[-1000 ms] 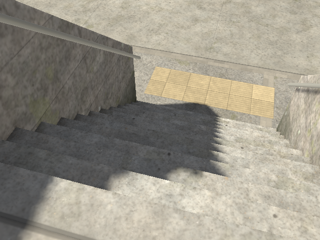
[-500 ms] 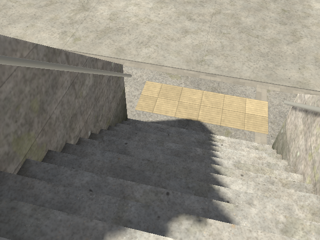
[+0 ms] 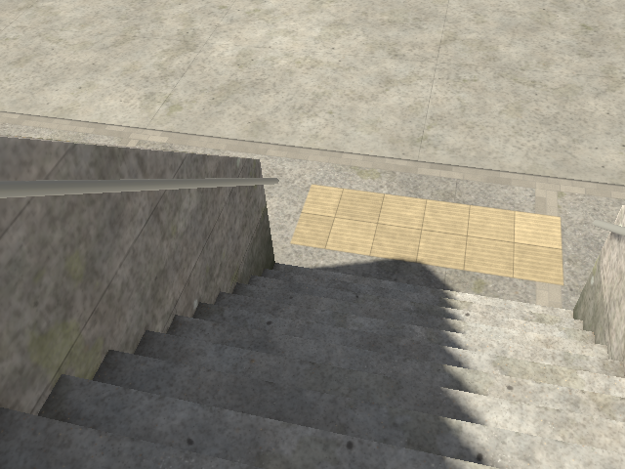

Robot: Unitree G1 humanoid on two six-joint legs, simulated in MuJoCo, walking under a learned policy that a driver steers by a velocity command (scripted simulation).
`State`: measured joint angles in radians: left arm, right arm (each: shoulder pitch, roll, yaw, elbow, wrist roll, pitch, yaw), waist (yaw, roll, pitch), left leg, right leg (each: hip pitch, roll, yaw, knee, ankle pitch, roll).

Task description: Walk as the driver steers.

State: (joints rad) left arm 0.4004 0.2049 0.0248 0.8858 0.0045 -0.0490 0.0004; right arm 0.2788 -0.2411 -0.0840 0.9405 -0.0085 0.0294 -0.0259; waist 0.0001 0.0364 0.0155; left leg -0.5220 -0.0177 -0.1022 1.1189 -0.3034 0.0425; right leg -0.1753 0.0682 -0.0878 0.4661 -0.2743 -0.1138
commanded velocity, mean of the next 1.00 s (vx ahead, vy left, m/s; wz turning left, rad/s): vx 0.50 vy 0.00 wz -0.20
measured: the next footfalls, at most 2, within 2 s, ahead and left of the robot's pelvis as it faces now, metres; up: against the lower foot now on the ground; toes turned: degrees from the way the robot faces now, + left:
left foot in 0.54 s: +0.33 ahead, +0.18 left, -0.20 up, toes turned +1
right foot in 1.12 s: +0.49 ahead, -0.15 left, -0.41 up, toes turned -27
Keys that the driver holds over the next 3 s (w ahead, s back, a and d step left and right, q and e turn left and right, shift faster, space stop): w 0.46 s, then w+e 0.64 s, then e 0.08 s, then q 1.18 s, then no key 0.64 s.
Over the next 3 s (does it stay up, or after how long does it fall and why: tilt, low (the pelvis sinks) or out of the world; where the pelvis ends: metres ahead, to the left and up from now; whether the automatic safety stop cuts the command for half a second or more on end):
stays up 0.71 -0.10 -0.62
